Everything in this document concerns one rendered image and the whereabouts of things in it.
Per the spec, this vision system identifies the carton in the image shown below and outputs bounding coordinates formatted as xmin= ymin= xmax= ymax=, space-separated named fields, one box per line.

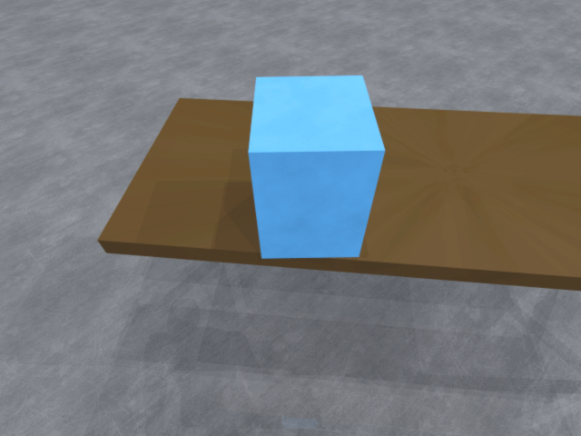
xmin=248 ymin=75 xmax=385 ymax=259

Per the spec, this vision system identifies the table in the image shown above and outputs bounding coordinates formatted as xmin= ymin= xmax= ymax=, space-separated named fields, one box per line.
xmin=97 ymin=98 xmax=581 ymax=291

